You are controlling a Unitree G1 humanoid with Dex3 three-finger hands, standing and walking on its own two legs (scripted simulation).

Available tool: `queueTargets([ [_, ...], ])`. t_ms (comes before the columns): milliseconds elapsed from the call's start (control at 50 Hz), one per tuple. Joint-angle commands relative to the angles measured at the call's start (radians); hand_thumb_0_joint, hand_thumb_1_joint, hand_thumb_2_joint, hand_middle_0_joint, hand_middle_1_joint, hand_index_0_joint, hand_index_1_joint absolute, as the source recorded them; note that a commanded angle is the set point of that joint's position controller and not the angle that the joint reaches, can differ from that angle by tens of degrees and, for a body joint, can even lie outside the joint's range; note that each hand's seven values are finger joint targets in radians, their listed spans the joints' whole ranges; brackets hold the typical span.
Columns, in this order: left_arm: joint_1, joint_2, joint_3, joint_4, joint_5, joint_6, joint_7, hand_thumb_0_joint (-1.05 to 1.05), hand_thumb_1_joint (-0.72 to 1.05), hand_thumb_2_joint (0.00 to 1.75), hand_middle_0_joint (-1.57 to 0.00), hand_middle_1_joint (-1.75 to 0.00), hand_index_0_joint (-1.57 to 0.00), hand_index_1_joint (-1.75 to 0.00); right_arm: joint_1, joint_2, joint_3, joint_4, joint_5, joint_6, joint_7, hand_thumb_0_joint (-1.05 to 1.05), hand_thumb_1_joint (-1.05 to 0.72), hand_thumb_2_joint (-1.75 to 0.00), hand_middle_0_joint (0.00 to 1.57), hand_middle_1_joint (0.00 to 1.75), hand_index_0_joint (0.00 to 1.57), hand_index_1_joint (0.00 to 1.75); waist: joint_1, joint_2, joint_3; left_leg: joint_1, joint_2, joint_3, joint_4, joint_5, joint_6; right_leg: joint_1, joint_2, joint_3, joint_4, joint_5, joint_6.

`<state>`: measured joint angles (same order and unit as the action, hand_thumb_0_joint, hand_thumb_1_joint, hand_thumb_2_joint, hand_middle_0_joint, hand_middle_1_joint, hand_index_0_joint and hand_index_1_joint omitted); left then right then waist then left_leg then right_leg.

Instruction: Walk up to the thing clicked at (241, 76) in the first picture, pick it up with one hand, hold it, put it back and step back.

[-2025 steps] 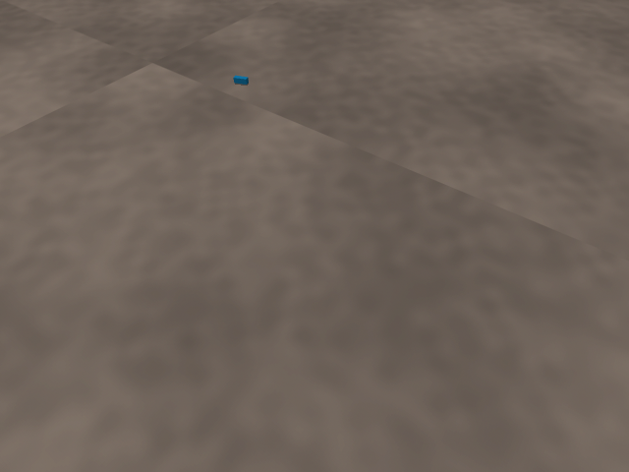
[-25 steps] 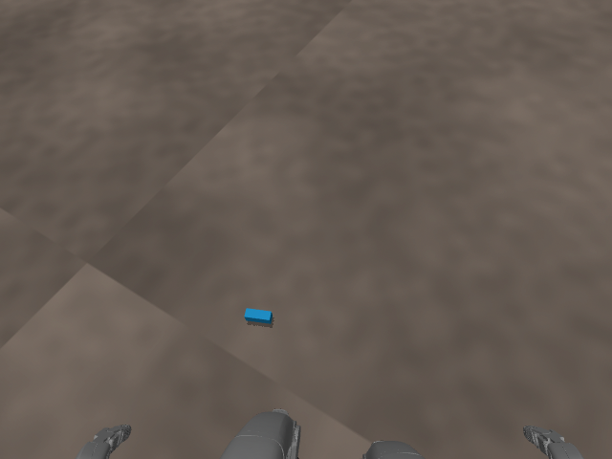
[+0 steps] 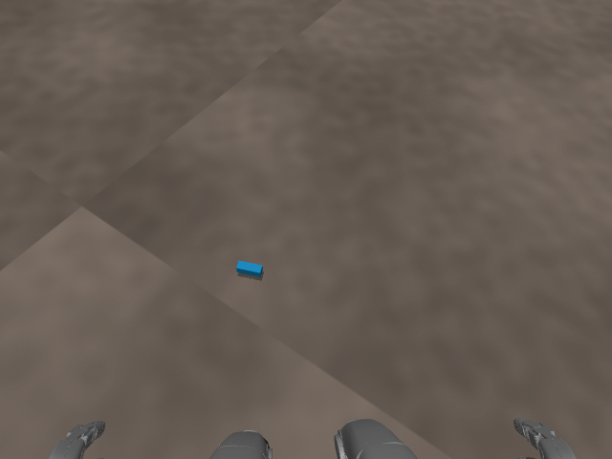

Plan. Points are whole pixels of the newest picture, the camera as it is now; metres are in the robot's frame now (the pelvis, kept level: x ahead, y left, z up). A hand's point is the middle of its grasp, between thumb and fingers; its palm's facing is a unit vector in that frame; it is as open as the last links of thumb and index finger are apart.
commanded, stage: step back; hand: left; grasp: from above
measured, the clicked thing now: (249, 268) +0.71 +0.20 -0.75
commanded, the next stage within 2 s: none
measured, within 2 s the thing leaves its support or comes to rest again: neither
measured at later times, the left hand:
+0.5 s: hand out of the picture -0.04 +0.24 -0.13, palm faces +0.02 -0.90 -0.44, open 7.4 cm
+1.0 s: hand out of the picture -0.30 +0.19 -0.15, palm faces -0.02 -0.91 -0.40, open 7.4 cm
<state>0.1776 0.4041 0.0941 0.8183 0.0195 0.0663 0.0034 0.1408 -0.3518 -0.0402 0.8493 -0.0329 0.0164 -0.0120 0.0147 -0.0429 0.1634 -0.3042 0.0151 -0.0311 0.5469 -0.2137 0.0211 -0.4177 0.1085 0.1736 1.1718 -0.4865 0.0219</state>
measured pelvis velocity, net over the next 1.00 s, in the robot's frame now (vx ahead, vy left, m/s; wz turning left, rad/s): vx -0.35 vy -0.08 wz -0.04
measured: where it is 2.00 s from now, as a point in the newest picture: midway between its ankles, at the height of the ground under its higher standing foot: outside the picture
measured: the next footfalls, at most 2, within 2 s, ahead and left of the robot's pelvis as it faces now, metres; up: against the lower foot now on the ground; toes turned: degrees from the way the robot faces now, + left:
right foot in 0.16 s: -0.06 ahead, -0.15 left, +0.00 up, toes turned +0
left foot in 0.54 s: -0.18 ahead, +0.08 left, +0.00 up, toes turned +1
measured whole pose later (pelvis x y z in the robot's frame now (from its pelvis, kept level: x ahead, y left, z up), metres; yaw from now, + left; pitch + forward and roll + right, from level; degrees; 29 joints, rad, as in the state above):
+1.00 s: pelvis -0.35 -0.08 -0.01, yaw -2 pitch -3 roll +0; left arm 0.25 0.36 0.06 0.94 0.05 0.03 -0.02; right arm 0.12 -0.41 -0.06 0.86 -0.03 0.06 -0.01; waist 0.04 0.04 0.11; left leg -0.48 0.00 -0.10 0.84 -0.42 0.00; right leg -0.22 0.03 0.04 0.68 -0.40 -0.03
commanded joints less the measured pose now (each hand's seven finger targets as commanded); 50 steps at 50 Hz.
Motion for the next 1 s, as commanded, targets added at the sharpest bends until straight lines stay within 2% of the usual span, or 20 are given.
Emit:
queueTargets([
  [0,0.013,0.15,0.041,-0.084,0.0,-0.029,0.014,0.0,0.9,0.9,-0.2,-0.3,-0.2,-0.3,0.033,-0.272,-0.081,-0.084,0.008,-0.018,-0.022,0.0,-0.9,-0.9,0.2,0.3,0.2,0.3,-0.051,0.206,-0.204,0.262,0.232,-0.181,-0.087,0.366,0.242,-0.055,-0.036,-0.039,-0.178,-0.03,0.027],
  [100,0.122,0.145,0.042,-0.022,0.004,-0.041,0.008,0.0,0.9,0.9,-0.2,-0.3,-0.2,-0.3,-0.027,-0.301,-0.087,-0.114,0.008,0.007,-0.014,0.0,-0.9,-0.9,0.2,0.3,0.2,0.3,-0.01,0.251,-0.275,0.181,0.212,-0.171,-0.011,0.284,0.182,0.168,-0.087,-0.141,-0.63,0.111,-0.012],
  [140,0.168,0.173,0.052,0.015,0.018,-0.045,0.006,0.0,0.9,0.9,-0.2,-0.3,-0.2,-0.3,-0.057,-0.28,-0.078,-0.118,0.024,0.019,-0.011,0.0,-0.9,-0.9,0.2,0.3,0.2,0.3,0.02,0.201,-0.272,0.003,0.152,-0.145,0.043,0.142,0.098,0.315,-0.108,-0.126,-0.771,0.275,-0.054],
  [160,0.158,0.243,0.072,0.001,0.032,-0.049,0.003,0.0,0.9,0.9,-0.2,-0.3,-0.2,-0.3,-0.049,-0.235,-0.066,-0.128,0.032,0.022,-0.01,0.0,-0.9,-0.9,0.2,0.3,0.2,0.3,0.016,-0.006,-0.221,-0.192,0.021,-0.122,0.193,-0.087,0.031,0.327,-0.252,0.137,-0.805,0.214,-0.093],
  [180,0.072,0.349,0.092,-0.043,0.026,-0.04,0.001,0.0,0.9,0.9,-0.2,-0.3,-0.2,-0.3,-0.095,-0.211,-0.066,-0.144,0.035,0.022,-0.026,0.0,-0.9,-0.9,0.2,0.3,0.2,0.3,0.054,-0.241,-0.145,-0.206,-0.132,-0.055,0.433,-0.369,-0.022,0.062,-0.463,0.353,-0.91,0.13,-0.256],
  [200,-0.021,0.38,0.095,-0.085,0.032,-0.043,0.007,0.0,0.9,0.9,-0.2,-0.3,-0.2,-0.3,-0.077,-0.264,-0.088,-0.126,0.028,0.026,-0.035,0.0,-0.9,-0.9,0.2,0.3,0.2,0.3,0.042,-0.275,-0.061,-0.137,-0.079,-0.128,0.617,-0.399,-0.033,-0.141,-0.55,0.469,-0.973,0.076,-0.333],
  [280,-0.159,0.201,0.062,-0.113,0.023,-0.046,0.013,0.0,0.9,0.9,-0.2,-0.3,-0.2,-0.3,0.074,-0.219,-0.061,-0.042,0.034,0.015,-0.023,0.0,-0.9,-0.9,0.2,0.3,0.2,0.3,-0.058,-0.137,-0.065,-0.16,-0.154,-0.128,0.673,-0.223,-0.024,0.009,-0.277,0.004,-0.822,0.311,-0.166],
  [400,0.009,0.185,0.06,-0.113,0.029,-0.036,0.032,0.0,0.9,0.9,-0.2,-0.3,-0.2,-0.3,0.054,-0.197,-0.044,-0.068,0.018,-0.01,-0.029,0.0,-0.9,-0.9,0.2,0.3,0.2,0.3,0.048,-0.16,-0.198,-0.223,-0.073,-0.056,0.315,-0.324,-0.055,0.424,-0.351,0.05,-0.689,0.613,-0.234],
  [440,-0.001,0.196,0.056,-0.12,0.022,-0.028,0.033,0.0,0.9,0.9,-0.2,-0.3,-0.2,-0.3,0.089,-0.197,-0.049,-0.059,0.011,-0.015,-0.027,0.0,-0.9,-0.9,0.2,0.3,0.2,0.3,0.038,-0.187,-0.239,-0.124,-0.032,-0.016,0.133,-0.292,-0.033,0.416,-0.362,0.05,-0.636,0.674,-0.221],
  [500,-0.046,0.195,0.039,-0.137,0.001,-0.006,0.022,0.0,0.9,0.9,-0.2,-0.3,-0.2,-0.3,0.191,-0.216,-0.068,-0.005,0.004,-0.016,-0.024,0.0,-0.9,-0.9,0.2,0.3,0.2,0.3,-0.014,-0.109,-0.27,0.082,-0.048,0.028,-0.177,0.043,-0.008,0.286,-0.302,-0.001,-0.525,0.559,-0.148],
  [540,-0.046,0.129,0.019,-0.154,-0.008,-0.004,0.016,0.0,0.9,0.9,-0.2,-0.3,-0.2,-0.3,0.133,-0.36,-0.1,-0.026,-0.017,-0.01,-0.02,0.0,-0.9,-0.9,0.2,0.3,0.2,0.3,-0.001,0.218,-0.225,0.188,0.27,-0.413,-0.21,0.175,0.132,-0.076,-0.086,-0.128,-0.306,0.067,-0.056],
  [560,-0.123,0.177,0.041,-0.162,-0.001,-0.004,0.03,0.0,0.9,0.9,-0.2,-0.3,-0.2,-0.3,0.081,-0.438,-0.108,-0.055,-0.012,-0.006,-0.013,0.0,-0.9,-0.9,0.2,0.3,0.2,0.3,-0.061,0.298,-0.184,-0.038,0.415,-0.547,-0.26,0.166,0.293,-0.018,-0.048,-0.072,-0.092,-0.175,-0.03],
  [580,-0.133,0.211,0.05,-0.148,0.008,-0.003,0.03,0.0,0.9,0.9,-0.2,-0.3,-0.2,-0.3,0.019,-0.404,-0.105,-0.063,-0.015,-0.018,-0.021,0.0,-0.9,-0.9,0.2,0.3,0.2,0.3,-0.041,0.239,-0.13,-0.125,0.434,-0.554,-0.259,0.18,0.31,0.018,-0.073,0.02,0.032,-0.157,-0.034],
  [640,-0.007,0.176,0.046,-0.08,-0.012,0.002,0.016,0.0,0.9,0.9,-0.2,-0.3,-0.2,-0.3,-0.058,-0.277,-0.064,-0.083,-0.017,-0.021,-0.028,0.0,-0.9,-0.9,0.2,0.3,0.2,0.3,0.044,0.119,-0.137,-0.012,0.229,-0.19,-0.149,0.361,0.192,-0.054,-0.004,0.027,0.138,-0.01,-0.041],
  [780,-0.005,0.15,0.025,-0.064,0.003,-0.038,0.01,0.0,0.9,0.9,-0.2,-0.3,-0.2,-0.3,0.05,-0.27,-0.076,-0.067,-0.005,-0.006,-0.018,0.0,-0.9,-0.9,0.2,0.3,0.2,0.3,-0.041,0.227,-0.235,0.292,0.227,-0.17,-0.069,0.228,0.222,-0.037,-0.087,-0.082,-0.349,-0.042,0.01],
  [860,0.121,0.147,0.026,0.046,0.009,-0.062,0.005,0.0,0.9,0.9,-0.2,-0.3,-0.2,-0.3,-0.002,-0.316,-0.083,-0.07,-0.001,0.023,-0.005,0.0,-0.9,-0.9,0.2,0.3,0.2,0.3,0.001,0.266,-0.272,0.121,0.186,-0.117,-0.02,0.02,0.159,0.245,-0.071,-0.204,-0.776,0.144,-0.033],
  [880,0.144,0.173,0.037,0.075,0.017,-0.066,0.007,0.0,0.9,0.9,-0.2,-0.3,-0.2,-0.3,-0.015,-0.283,-0.073,-0.072,0.005,0.028,-0.002,0.0,-0.9,-0.9,0.2,0.3,0.2,0.3,0.014,0.196,-0.256,0.014,0.145,-0.089,0.049,-0.041,0.118,0.312,-0.08,-0.15,-0.807,0.165,-0.057],
  [920,0.07,0.341,0.077,0.03,0.035,-0.067,0.008,0.0,0.9,0.9,-0.2,-0.3,-0.2,-0.3,-0.085,-0.2,-0.051,-0.116,0.015,0.021,-0.011,0.0,-0.9,-0.9,0.2,0.3,0.2,0.3,0.051,-0.172,-0.143,-0.249,-0.076,-0.067,0.326,-0.344,-0.008,0.099,-0.423,0.366,-0.923,-0.183,-0.213],
  [940,-0.016,0.391,0.079,0.001,0.042,-0.064,0.01,0.0,0.9,0.9,-0.2,-0.3,-0.2,-0.3,-0.1,-0.26,-0.079,-0.095,0.008,0.024,-0.019,0.0,-0.9,-0.9,0.2,0.3,0.2,0.3,0.062,-0.205,-0.04,-0.149,-0.036,-0.14,0.472,-0.355,-0.037,-0.158,-0.529,0.5,-1.006,-0.342,-0.298],
  [980,-0.095,0.276,0.052,-0.024,0.034,-0.077,0.012,0.0,0.9,0.9,-0.2,-0.3,-0.2,-0.3,-0.041,-0.277,-0.078,-0.043,0.022,0.017,-0.007,0.0,-0.9,-0.9,0.2,0.3,0.2,0.3,-0.004,-0.067,0.018,-0.127,-0.059,-0.166,0.521,-0.248,-0.022,-0.125,-0.417,0.252,-0.92,-0.114,-0.235],
])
